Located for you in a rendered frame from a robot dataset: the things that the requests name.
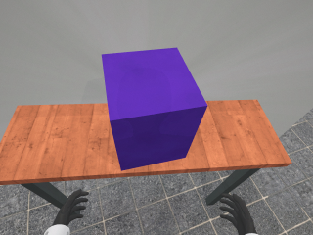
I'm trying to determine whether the robot left hand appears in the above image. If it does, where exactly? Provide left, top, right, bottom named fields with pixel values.
left=52, top=189, right=89, bottom=226

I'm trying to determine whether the robot left forearm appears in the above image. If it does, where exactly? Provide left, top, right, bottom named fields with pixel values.
left=44, top=224, right=70, bottom=235

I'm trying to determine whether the table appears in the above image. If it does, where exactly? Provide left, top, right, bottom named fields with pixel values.
left=0, top=99, right=292, bottom=215

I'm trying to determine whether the robot right hand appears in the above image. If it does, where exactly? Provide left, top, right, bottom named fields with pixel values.
left=219, top=193, right=257, bottom=235

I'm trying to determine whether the carton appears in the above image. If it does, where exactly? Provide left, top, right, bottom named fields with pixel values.
left=102, top=47, right=207, bottom=171

